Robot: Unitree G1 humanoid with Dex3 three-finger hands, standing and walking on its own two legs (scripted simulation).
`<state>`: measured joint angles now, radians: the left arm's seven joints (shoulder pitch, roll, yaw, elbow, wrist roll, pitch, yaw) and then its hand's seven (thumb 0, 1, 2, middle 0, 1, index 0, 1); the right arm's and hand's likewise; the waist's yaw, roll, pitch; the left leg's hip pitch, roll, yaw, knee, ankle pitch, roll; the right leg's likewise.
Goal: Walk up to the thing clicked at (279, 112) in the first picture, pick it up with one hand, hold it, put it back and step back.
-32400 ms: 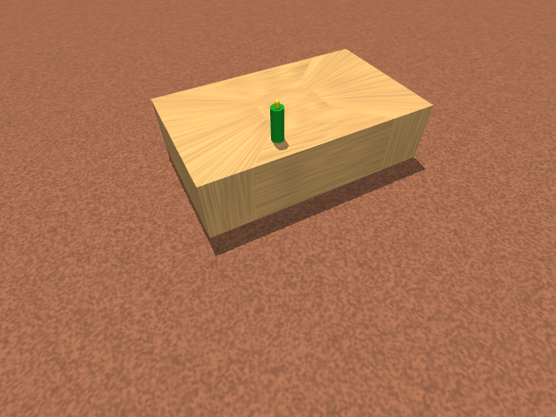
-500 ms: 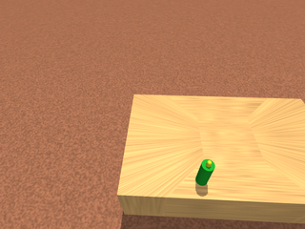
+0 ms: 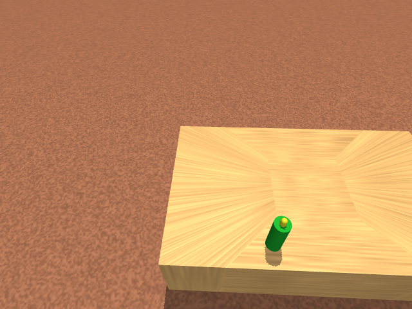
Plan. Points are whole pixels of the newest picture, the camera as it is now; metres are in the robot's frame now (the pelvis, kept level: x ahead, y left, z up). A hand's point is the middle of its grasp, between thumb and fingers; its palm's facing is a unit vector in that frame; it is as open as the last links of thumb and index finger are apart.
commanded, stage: stand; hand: right
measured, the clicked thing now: (278, 232) +0.44 -0.23 -0.36
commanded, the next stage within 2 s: step back in 0.54 s
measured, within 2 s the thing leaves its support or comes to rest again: neither
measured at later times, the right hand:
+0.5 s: hand out of the picture +0.07 -0.25 -0.16, palm faces -0.02 +0.94 -0.35, open 7.4 cm
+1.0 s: hand out of the picture +0.00 -0.26 -0.17, palm faces -0.06 +0.90 -0.43, open 7.4 cm
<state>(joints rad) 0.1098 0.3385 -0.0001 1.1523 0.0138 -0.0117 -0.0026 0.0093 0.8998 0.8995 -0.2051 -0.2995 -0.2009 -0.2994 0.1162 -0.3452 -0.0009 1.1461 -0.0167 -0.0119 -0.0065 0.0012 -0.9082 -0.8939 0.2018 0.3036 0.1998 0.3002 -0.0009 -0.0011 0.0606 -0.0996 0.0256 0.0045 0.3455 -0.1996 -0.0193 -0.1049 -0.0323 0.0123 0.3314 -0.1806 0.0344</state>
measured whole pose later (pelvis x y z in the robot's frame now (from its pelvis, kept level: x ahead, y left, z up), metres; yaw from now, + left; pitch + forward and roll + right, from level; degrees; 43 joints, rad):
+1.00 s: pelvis -0.09 +0.02 -0.03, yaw +2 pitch -1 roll +0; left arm 0.03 0.39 0.05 0.87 0.03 0.05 0.01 0.01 0.90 0.90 -0.21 -0.30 -0.20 -0.30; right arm 0.14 -0.40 -0.07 0.92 -0.02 0.04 0.01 0.00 -0.91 -0.89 0.20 0.30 0.20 0.30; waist -0.02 -0.04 0.18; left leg -0.27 -0.04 -0.02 0.69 -0.42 0.03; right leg -0.46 -0.08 0.01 0.69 -0.23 0.03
